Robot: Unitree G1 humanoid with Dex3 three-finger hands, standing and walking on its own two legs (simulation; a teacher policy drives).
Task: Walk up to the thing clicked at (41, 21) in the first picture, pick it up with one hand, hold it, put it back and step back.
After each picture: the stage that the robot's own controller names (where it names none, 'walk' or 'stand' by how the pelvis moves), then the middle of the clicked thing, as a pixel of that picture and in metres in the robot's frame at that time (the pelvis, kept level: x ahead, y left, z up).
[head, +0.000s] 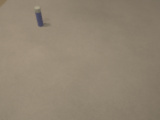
stand; (39, 16) +1.69 +0.53 -0.66
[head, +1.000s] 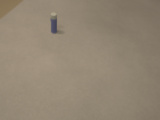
walk; (53, 23) +1.59 +0.25 -0.64
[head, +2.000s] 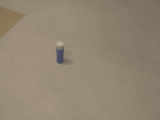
walk; (60, 53) +1.05 +0.16 -0.65
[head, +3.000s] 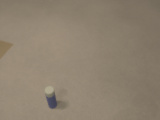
walk; (51, 97) +0.62 +0.22 -0.64
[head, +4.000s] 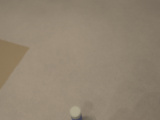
stand; (76, 116) +0.38 +0.11 -0.60
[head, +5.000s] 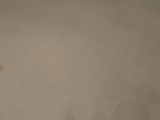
stand; out of the picture +0.37 +0.15 -0.63
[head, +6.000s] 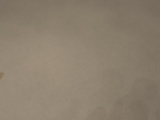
stand; out of the picture +0.33 +0.13 -0.65
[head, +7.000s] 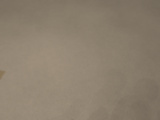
stand; out of the picture +0.34 +0.13 -0.66
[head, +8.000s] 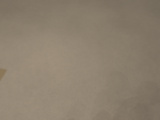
stand; out of the picture +0.35 +0.14 -0.66
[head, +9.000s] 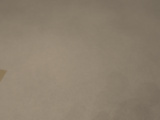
stand; out of the picture +0.34 +0.14 -0.66
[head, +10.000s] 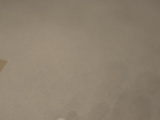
go down; out of the picture +0.35 +0.13 -0.65
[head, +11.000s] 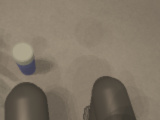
go down; (25, 61) +0.43 +0.17 -0.25
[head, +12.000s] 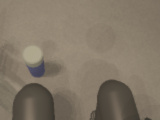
approach; (35, 63) +0.43 +0.16 -0.25
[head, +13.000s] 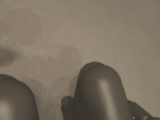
close in; out of the picture +0.42 +0.20 -0.16
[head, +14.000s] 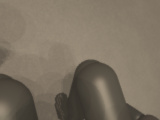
close; out of the picture +0.42 +0.21 -0.16
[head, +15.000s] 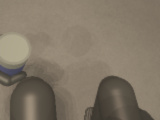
lift; (11, 61) +0.36 +0.22 -0.06
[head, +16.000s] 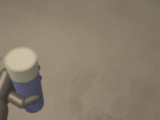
hold; (28, 85) +0.31 +0.17 +0.07
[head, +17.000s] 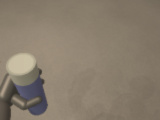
hold; (31, 89) +0.31 +0.17 +0.04
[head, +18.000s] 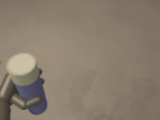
hold; (31, 88) +0.31 +0.17 +0.04
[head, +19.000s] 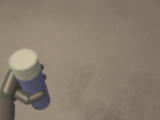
crouch; (33, 84) +0.33 +0.16 +0.03
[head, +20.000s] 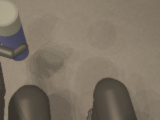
lower; (12, 37) +0.46 +0.18 -0.05
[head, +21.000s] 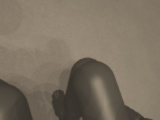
lower; out of the picture +0.46 +0.25 -0.16
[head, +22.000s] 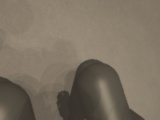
lower; out of the picture +0.44 +0.24 -0.16
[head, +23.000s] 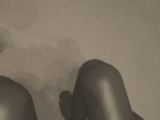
lower; out of the picture +0.43 +0.23 -0.16
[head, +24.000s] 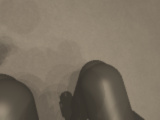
lower; out of the picture +0.41 +0.22 -0.17
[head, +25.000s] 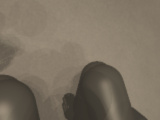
loosen; out of the picture +0.42 +0.22 -0.15
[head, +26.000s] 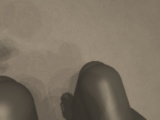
withdraw; out of the picture +0.42 +0.22 -0.17
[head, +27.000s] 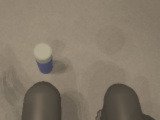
walk; (44, 60) +0.44 +0.17 -0.28
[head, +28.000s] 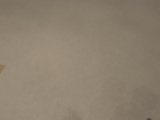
stand; out of the picture +0.36 +0.13 -0.59
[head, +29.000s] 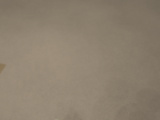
stand; out of the picture +0.38 +0.15 -0.60
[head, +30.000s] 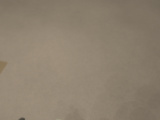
stand; out of the picture +0.37 +0.14 -0.60
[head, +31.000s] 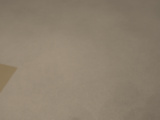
stand; out of the picture +0.39 +0.14 -0.65
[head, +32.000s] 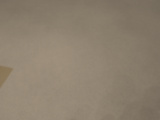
stand; out of the picture +0.36 +0.15 -0.66
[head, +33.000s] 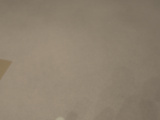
walk; out of the picture +0.37 +0.15 -0.65
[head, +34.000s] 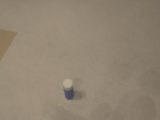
walk; (68, 90) +0.54 +0.11 -0.63
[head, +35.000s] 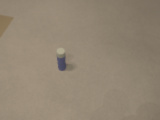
walk; (61, 59) +0.84 +0.16 -0.63
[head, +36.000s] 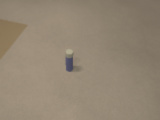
stand; (69, 60) +0.98 +0.13 -0.64
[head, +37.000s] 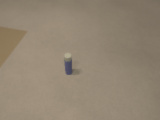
stand; (68, 64) +1.00 +0.14 -0.66
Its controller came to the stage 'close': yes
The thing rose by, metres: 0.68
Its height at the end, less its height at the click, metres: +0.00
